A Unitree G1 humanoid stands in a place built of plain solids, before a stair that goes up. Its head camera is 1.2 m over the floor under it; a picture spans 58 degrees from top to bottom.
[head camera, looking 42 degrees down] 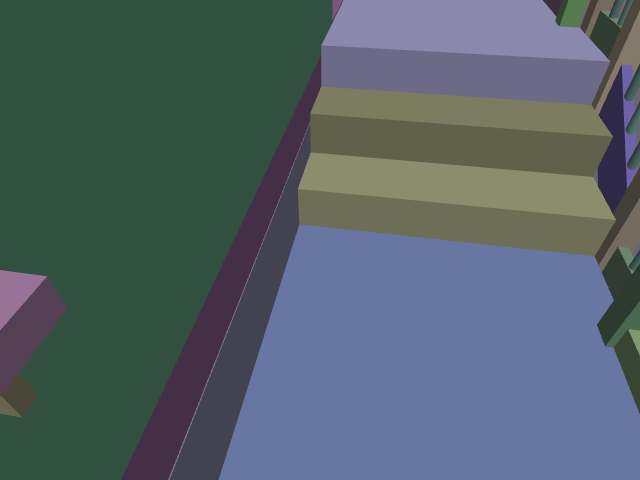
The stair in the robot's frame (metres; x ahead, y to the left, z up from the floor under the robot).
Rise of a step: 0.19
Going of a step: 0.29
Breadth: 1.20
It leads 10 degrees to the right of straight ahead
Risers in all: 3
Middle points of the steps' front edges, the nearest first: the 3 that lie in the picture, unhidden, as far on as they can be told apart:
1.34 -0.50 0.19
1.62 -0.55 0.37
1.90 -0.60 0.56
